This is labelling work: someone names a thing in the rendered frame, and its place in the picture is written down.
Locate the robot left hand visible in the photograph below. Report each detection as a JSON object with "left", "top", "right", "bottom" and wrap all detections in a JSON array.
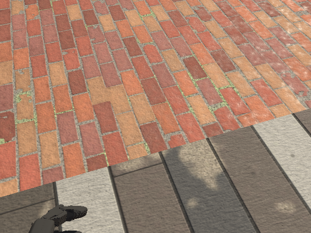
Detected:
[{"left": 28, "top": 204, "right": 87, "bottom": 233}]

